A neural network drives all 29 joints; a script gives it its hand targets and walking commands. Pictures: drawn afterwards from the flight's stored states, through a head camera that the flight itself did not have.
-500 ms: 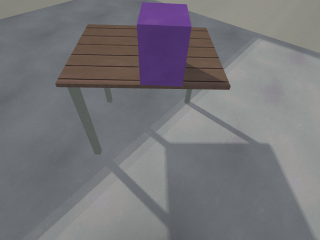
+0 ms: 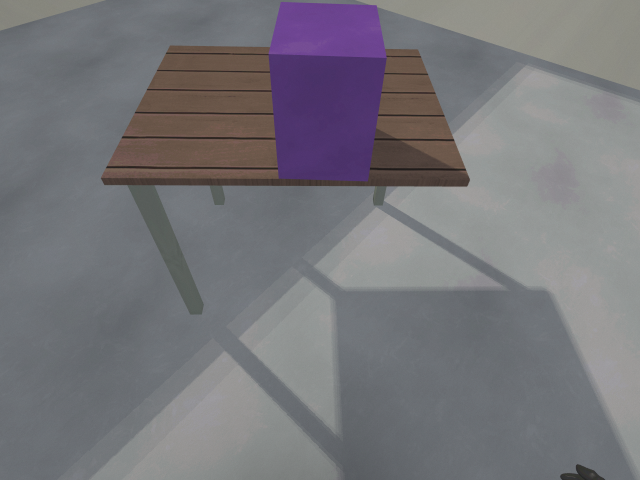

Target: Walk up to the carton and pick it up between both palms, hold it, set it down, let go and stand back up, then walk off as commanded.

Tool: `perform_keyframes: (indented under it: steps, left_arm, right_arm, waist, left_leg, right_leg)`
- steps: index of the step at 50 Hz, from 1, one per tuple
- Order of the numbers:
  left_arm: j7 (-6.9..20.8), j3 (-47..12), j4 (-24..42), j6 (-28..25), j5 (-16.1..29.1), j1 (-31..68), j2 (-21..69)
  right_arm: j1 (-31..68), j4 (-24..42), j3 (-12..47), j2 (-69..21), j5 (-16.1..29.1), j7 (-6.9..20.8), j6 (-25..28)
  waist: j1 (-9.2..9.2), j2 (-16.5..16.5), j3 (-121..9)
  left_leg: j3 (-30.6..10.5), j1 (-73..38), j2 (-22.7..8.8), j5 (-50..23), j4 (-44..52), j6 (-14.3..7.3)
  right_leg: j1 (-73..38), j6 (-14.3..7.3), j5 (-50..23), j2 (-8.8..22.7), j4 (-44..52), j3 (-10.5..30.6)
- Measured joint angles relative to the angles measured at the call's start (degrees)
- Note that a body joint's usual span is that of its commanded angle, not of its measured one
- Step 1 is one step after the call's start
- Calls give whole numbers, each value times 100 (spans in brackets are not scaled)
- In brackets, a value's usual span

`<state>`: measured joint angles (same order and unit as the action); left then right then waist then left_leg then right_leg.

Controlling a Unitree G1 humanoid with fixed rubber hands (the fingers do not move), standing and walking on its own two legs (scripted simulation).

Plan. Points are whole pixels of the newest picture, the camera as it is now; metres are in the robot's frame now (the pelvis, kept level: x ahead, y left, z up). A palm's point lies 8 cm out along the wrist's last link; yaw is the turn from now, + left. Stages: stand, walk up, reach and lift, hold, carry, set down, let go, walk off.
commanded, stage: walk off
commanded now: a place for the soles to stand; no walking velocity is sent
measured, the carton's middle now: (325, 94) +0.84 +0.03 +0.04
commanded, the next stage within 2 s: stand in 0.70 s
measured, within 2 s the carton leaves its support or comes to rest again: neither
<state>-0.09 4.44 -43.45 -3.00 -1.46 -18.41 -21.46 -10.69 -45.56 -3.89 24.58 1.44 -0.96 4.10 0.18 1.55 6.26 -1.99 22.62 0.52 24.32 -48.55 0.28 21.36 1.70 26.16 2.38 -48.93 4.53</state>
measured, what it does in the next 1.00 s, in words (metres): stands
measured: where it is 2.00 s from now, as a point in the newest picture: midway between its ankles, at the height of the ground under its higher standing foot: outside the picture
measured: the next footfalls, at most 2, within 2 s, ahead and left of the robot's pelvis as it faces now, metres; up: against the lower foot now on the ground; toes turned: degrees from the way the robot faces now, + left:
none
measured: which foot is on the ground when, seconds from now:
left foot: down 0.00-1.00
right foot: down 0.00-1.00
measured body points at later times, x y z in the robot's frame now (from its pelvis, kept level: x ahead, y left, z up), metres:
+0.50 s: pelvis -0.03 +0.00 +0.00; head -0.01 +0.02 +0.45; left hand +0.06 +0.31 -0.11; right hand +0.08 -0.33 -0.08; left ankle +0.02 +0.13 -0.70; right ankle +0.00 -0.16 -0.70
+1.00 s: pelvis -0.03 +0.01 +0.00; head -0.01 +0.02 +0.45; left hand +0.06 +0.32 -0.11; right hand +0.10 -0.33 -0.08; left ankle +0.02 +0.13 -0.70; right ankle +0.00 -0.16 -0.70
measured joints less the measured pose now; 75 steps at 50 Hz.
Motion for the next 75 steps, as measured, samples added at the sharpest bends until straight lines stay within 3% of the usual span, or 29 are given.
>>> perform_keyframes:
  steps: [24, 75]
  left_arm:
    - [0, 0, 0, 132, 0, 185, 0]
    - [0, 0, 0, 138, 0, 206, 0]
  right_arm:
    - [23, -231, 11, 0, 0, 3, -124]
    - [322, -357, 28, -1, -1, 24, -254]
  waist:
    - [0, 0, 0]
    - [0, -36, -12]
  left_leg:
    - [-17, 0, -19, -357, 175, 0]
    - [-29, 0, -63, -379, 214, 3]
  right_leg:
    - [-28, 0, -380, -28, 239, 0]
    - [-48, 1, -438, -74, 331, 0]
